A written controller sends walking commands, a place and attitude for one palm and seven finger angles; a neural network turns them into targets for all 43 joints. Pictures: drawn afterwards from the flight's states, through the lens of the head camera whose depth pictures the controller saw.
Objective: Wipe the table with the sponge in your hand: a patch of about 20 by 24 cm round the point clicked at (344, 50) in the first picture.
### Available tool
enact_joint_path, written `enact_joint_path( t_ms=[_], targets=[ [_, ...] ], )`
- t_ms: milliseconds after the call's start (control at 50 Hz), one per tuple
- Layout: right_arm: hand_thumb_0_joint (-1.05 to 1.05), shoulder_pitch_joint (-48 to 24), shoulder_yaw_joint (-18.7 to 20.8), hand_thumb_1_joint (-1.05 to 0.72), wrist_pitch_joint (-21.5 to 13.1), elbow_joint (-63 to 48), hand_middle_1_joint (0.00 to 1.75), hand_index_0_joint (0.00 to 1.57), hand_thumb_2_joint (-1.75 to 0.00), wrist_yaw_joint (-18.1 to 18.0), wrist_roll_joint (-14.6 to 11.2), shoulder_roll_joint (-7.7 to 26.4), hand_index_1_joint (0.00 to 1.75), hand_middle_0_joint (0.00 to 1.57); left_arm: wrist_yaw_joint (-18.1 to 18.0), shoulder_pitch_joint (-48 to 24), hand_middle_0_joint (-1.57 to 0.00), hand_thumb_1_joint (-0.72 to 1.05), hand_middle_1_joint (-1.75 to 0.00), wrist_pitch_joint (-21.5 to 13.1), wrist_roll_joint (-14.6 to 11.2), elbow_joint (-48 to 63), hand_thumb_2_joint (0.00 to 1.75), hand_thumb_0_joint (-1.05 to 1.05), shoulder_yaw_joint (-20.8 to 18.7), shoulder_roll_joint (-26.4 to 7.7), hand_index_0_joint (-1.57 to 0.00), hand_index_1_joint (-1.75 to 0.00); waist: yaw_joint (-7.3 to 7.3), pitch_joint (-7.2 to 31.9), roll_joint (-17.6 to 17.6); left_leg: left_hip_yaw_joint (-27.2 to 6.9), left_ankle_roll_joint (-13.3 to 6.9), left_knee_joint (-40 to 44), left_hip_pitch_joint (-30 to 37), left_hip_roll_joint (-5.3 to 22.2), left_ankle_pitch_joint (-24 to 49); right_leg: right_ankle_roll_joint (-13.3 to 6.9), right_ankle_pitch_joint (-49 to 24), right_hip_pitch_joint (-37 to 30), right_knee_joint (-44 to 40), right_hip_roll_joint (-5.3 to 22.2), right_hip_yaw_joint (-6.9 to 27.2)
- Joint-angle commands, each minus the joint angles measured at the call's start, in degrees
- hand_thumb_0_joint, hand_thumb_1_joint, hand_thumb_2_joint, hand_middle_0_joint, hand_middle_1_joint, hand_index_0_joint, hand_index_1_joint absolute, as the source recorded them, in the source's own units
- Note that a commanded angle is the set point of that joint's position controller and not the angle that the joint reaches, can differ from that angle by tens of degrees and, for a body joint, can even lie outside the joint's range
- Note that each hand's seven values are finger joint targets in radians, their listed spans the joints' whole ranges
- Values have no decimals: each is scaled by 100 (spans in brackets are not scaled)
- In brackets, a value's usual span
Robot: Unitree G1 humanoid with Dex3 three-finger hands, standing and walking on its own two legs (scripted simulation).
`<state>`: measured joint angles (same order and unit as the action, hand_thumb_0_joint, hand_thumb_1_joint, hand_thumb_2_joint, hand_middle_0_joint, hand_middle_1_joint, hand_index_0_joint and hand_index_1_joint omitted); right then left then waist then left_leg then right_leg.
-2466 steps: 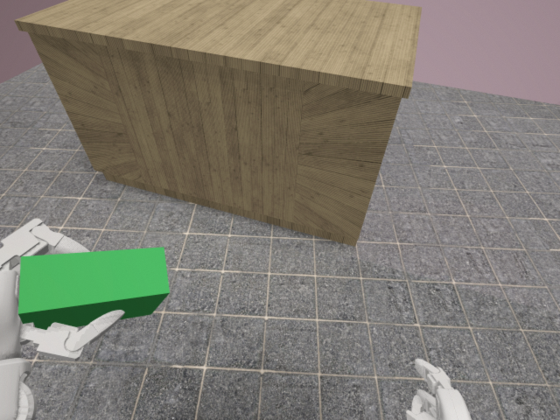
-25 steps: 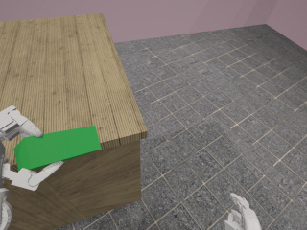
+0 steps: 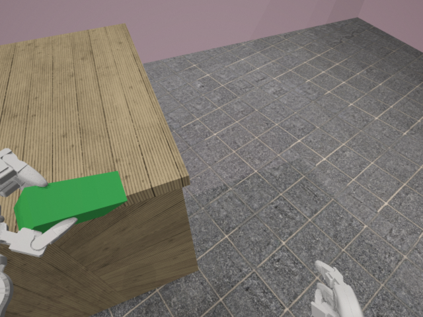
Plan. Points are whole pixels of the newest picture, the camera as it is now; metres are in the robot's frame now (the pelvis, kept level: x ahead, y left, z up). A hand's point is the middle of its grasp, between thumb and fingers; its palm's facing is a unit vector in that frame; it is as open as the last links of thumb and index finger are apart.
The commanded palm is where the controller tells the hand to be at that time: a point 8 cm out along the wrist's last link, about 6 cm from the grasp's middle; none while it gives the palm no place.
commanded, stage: come to a stop and stand still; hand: left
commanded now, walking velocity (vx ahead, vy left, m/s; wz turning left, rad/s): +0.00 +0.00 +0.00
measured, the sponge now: (85, 200) +0.26 +0.23 +0.12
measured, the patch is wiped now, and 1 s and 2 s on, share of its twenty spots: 0.75 0.75 0.75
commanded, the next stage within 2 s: look again from close up in 0.90 s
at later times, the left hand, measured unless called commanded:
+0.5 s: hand (11, 206) +0.23 +0.30 +0.16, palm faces +0.42 -0.82 -0.39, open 9.4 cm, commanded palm +0.17 +0.33 +0.18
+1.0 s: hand (5, 208) +0.22 +0.31 +0.16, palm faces +0.41 -0.83 -0.38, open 9.3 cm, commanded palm +0.17 +0.34 +0.18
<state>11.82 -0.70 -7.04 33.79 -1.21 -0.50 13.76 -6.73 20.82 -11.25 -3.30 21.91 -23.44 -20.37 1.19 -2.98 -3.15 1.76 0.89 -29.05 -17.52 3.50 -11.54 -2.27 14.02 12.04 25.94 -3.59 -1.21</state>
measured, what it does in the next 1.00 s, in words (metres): shifts its weight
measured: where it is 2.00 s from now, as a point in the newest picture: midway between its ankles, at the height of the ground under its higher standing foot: outside the picture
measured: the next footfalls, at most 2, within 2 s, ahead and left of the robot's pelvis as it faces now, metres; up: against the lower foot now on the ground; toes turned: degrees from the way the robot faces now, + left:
none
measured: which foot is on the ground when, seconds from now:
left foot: down 0.00-1.00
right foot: down 0.00-1.00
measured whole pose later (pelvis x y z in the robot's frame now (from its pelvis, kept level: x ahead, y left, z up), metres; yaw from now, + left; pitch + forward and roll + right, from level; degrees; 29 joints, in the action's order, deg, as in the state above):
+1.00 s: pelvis +0.01 +0.06 +0.01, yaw +1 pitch +0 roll -2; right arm 11.2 -1.0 -3.9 33.1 -2.7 0.7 11.9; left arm -7.7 26.1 -9.1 -2.3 27.2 -19.9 -19.5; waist 0.9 -2.5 -0.4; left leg 3.5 -3.6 -23.8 -14.3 -1.2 -9.8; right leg 2.4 11.2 7.8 18.9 1.1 0.0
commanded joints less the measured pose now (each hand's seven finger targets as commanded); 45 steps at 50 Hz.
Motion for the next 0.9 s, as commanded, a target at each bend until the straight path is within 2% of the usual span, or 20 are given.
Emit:
enact_joint_path(
  t_ms=[0,40,60,80,120,160,220,280,300,360,420,460,500,560,600,660,680,760,820,880],
  targets=[
    [0,-694,254,-90,-311,-997,30,20,-90,-121,30,561,30,20,-4,129,-120,10,-160,-200,90,1380,130,0,-181,-905,-120,-160,-17,559,666,-90,-177,292,885,-79,38,257,111,457,-1114,742,601],
    [0,-733,247,-90,-272,-995,30,20,-90,-193,76,550,30,20,-76,41,-120,10,-160,-261,114,1689,130,0,-522,-1225,-120,-160,-21,495,325,-132,-190,421,790,-80,98,208,-69,311,-1070,697,525],
    [0,-813,239,-90,-241,-1001,30,20,-90,-231,111,599,30,20,-131,-201,-120,10,-160,-311,130,1970,130,0,-859,-1625,-120,-160,-9,465,32,-161,-153,530,783,-78,159,179,-138,273,-993,666,479],
    [0,-741,224,-90,-220,-1006,30,20,-90,-244,106,528,30,20,-140,-100,-120,10,-160,-348,108,1951,130,0,-721,-1375,-120,-160,-39,549,-186,-209,-183,612,732,-38,263,161,-311,27,-860,628,380],
    [0,-692,237,-90,-222,-1047,30,20,-90,-251,93,533,30,20,-193,27,-120,10,-160,-377,83,2135,130,0,-804,-1412,-120,-160,-15,834,-592,-226,-211,642,765,-16,665,161,-840,-414,-676,543,333],
    [0,-702,246,-90,-249,-1065,30,20,-90,-242,98,532,30,20,-215,173,-120,10,-160,-398,69,2220,130,0,-879,-1452,-120,-160,-6,1075,-587,-232,-206,542,941,9,1175,172,-1272,-596,-586,529,275],
    [0,-608,283,-90,-271,-1023,30,20,-90,-184,101,569,30,20,-203,441,-120,10,-160,-418,50,2173,130,0,-671,-1132,-120,-160,-38,1319,-384,-195,-194,415,1112,11,1805,190,-1783,-761,-529,497,158],
    [0,-563,302,-90,-250,-998,30,20,-90,-146,92,608,30,20,-138,864,-120,10,-160,-342,13,1903,130,0,-515,-930,-120,-160,-50,1283,-48,-216,-186,467,1228,54,1974,246,-1854,-621,-528,437,78],
    [0,-564,306,-90,-220,-976,30,20,-90,-147,95,623,30,20,-143,846,-120,10,-160,-321,9,1774,130,0,-580,-985,-120,-160,-52,1186,117,-231,-184,495,1171,65,1929,262,-1812,-561,-561,425,76],
    [0,-604,321,-90,-139,-935,30,20,-90,-168,111,624,30,20,-120,561,-120,10,-160,-284,17,1614,130,0,-535,-962,-120,-160,-72,1064,96,-200,-167,654,1145,50,1523,279,-1572,-421,-653,414,119],
    [0,-616,279,-90,-100,-942,30,20,-90,-171,109,566,30,20,-94,194,-120,10,-160,-240,40,1511,130,0,-278,-778,-120,-160,-85,908,163,-247,-170,825,1035,47,968,287,-1255,-346,-731,406,110],
    [0,-680,265,-90,-82,-945,30,20,-90,-194,121,575,30,20,-107,-186,-120,10,-160,-233,72,1666,130,0,-240,-852,-120,-160,-87,860,-35,-256,-153,937,1016,5,632,269,-1105,-318,-786,397,134],
    [0,-699,235,-90,-85,-986,30,20,-90,-199,122,527,30,20,-112,-326,-120,10,-160,-217,99,1749,130,0,-88,-750,-120,-160,-76,876,-42,-292,-167,987,1020,7,485,262,-1080,-354,-789,396,114],
    [0,-746,212,-90,-73,-997,30,20,-90,-218,148,526,30,20,-152,-470,-120,10,-160,-181,126,1854,130,0,-210,-919,-120,-160,-42,907,-188,-335,-131,1067,958,-20,427,254,-1052,-444,-789,379,113],
    [0,-736,199,-90,-66,-1027,30,20,-90,-204,144,484,30,20,-159,-400,-120,10,-160,-177,130,1858,130,0,-119,-786,-120,-160,-34,947,-227,-355,-124,1052,937,-24,470,227,-1093,-519,-789,384,107],
    [0,-732,201,-90,-45,-1021,30,20,-90,-203,163,510,30,20,-183,-229,-120,10,-160,-160,124,1866,130,0,-260,-895,-120,-160,-21,985,-353,-379,-69,1099,853,-35,448,214,-1052,-585,-779,371,89],
    [0,-737,190,-90,-34,-1041,30,20,-90,-199,157,465,30,20,-176,-115,-120,10,-160,-155,109,1791,130,0,-199,-795,-120,-160,-20,969,-267,-365,-80,1094,846,-8,371,212,-1011,-554,-804,386,98],
    [0,-724,211,-90,-8,-1053,30,20,-90,-202,157,515,30,20,-181,135,-120,10,-160,-152,85,1778,130,0,-337,-902,-120,-160,-1,1020,-221,-439,-16,1161,763,2,467,216,-1023,-629,-739,345,41],
    [0,-694,224,-90,-13,-1060,30,20,-90,-200,139,530,30,20,-170,139,-120,10,-160,-173,65,1891,130,0,-247,-818,-120,-160,-27,1070,-257,-433,8,1155,813,7,577,228,-1033,-606,-713,330,19],
    [0,-703,222,-90,-10,-1048,30,20,-90,-220,136,528,30,20,-178,211,-120,10,-160,-146,62,1761,130,0,-211,-788,-120,-160,-27,985,-177,-415,-8,1175,738,20,324,230,-937,-566,-764,366,57]
  ],
)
